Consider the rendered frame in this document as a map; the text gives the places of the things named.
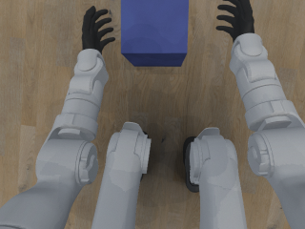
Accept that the right robot upper arm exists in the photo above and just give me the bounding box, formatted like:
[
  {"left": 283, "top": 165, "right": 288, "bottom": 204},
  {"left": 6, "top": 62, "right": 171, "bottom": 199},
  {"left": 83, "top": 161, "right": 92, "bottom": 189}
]
[{"left": 247, "top": 126, "right": 305, "bottom": 229}]

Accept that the left robot upper arm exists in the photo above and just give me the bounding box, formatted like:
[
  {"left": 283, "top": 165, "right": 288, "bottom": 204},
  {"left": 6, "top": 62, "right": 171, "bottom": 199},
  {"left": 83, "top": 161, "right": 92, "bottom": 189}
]
[{"left": 0, "top": 138, "right": 99, "bottom": 229}]

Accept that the right robot forearm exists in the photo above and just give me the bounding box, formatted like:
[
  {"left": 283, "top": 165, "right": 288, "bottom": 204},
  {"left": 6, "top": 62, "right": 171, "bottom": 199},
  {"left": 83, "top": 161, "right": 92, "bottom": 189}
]
[{"left": 229, "top": 32, "right": 305, "bottom": 132}]

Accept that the left robot thigh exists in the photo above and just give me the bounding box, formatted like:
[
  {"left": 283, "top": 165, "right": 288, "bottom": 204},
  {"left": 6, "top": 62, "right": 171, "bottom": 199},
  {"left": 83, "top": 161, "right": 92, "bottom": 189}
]
[{"left": 91, "top": 129, "right": 152, "bottom": 229}]

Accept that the left robot forearm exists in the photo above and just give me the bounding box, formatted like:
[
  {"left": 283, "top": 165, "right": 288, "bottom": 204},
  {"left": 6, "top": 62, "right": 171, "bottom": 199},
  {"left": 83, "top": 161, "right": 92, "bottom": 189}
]
[{"left": 35, "top": 49, "right": 109, "bottom": 177}]

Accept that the carton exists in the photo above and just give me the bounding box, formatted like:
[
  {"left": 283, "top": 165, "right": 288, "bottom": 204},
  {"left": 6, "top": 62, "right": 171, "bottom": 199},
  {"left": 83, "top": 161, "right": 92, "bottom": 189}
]
[{"left": 121, "top": 0, "right": 189, "bottom": 67}]

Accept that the robot right hand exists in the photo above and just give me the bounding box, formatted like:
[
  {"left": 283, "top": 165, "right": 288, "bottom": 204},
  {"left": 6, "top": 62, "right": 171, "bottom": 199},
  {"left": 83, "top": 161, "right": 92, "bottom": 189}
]
[{"left": 216, "top": 0, "right": 254, "bottom": 42}]

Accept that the robot right foot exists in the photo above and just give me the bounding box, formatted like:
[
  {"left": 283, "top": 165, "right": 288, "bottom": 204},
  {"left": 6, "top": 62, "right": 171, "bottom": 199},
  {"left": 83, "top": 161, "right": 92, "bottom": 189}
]
[{"left": 183, "top": 136, "right": 199, "bottom": 193}]

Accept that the robot left hand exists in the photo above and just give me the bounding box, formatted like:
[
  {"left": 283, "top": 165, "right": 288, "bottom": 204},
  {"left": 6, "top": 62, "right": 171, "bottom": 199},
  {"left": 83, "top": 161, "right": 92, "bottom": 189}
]
[{"left": 81, "top": 6, "right": 115, "bottom": 55}]

